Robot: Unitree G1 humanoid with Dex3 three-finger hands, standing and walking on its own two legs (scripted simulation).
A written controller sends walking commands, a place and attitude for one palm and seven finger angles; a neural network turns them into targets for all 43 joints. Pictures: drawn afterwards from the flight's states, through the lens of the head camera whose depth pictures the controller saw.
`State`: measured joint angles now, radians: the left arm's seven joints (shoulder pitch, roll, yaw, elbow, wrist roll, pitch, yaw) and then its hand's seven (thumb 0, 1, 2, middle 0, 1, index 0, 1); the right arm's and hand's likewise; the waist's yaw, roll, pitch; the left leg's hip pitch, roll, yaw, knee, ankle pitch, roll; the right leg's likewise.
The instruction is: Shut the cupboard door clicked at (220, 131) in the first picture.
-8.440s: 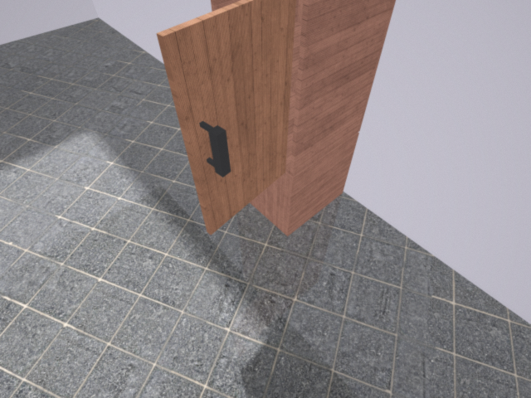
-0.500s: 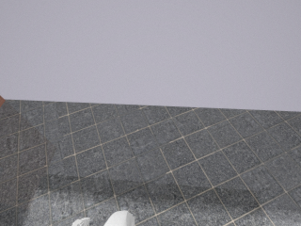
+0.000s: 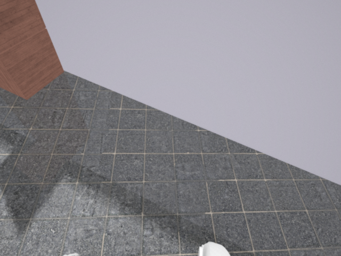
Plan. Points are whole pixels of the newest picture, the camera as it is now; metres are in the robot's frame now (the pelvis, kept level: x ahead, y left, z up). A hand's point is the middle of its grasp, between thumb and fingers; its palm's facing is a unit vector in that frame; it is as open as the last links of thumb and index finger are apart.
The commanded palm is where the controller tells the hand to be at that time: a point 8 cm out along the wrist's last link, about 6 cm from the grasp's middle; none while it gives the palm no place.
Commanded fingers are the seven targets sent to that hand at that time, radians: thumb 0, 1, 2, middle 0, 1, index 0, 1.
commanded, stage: walk to a spot facing it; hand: left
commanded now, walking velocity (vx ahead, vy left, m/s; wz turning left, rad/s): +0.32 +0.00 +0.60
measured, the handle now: out of the picture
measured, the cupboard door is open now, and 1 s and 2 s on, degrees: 97 97 97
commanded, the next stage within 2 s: none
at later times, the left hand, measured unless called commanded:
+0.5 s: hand (120, 237) +0.18 +0.14 -0.15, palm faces +0.32 -0.92 -0.22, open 7.2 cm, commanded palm none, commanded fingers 0.00 0.90 0.90 -0.20 -0.30 -0.20 -0.30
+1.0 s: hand (91, 218) +0.22 +0.24 -0.19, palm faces +0.53 -0.84 -0.13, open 7.3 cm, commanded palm none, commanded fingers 0.00 0.90 0.90 -0.20 -0.30 -0.20 -0.30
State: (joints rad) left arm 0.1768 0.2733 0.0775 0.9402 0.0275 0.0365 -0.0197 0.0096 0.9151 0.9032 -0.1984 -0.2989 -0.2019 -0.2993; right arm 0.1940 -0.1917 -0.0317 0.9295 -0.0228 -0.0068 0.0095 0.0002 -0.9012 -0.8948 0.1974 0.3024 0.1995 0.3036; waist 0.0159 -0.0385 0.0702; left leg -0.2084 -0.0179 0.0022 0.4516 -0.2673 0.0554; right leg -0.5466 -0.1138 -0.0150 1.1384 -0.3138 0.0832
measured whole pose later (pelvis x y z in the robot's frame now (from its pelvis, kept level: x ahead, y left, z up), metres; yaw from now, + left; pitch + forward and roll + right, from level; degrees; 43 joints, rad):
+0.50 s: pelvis +0.15 -0.06 +0.00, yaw +18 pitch +1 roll +1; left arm 0.20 0.16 0.05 0.94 0.01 -0.07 0.01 0.00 0.93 0.90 -0.20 -0.30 -0.21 -0.30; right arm 0.24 -0.25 -0.09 1.02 -0.03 0.02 0.03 0.01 -0.91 -0.90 0.19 0.30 0.19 0.30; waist -0.04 0.02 0.06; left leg -0.58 0.07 0.02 1.18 -0.24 -0.03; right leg -0.14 -0.07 -0.23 0.40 -0.27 -0.01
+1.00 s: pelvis +0.30 +0.08 +0.00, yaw +28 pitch -1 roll -2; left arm 0.27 0.18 0.05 1.05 0.02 -0.02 -0.01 0.01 0.92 0.90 -0.20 -0.30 -0.20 -0.30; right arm 0.16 -0.17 -0.05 0.97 -0.01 -0.08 -0.02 -0.03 -0.95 -0.89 0.20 0.30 0.20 0.30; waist 0.05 -0.04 0.10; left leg -0.21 -0.05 0.12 0.45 -0.24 0.12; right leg -0.55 -0.14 -0.03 1.22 -0.27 0.04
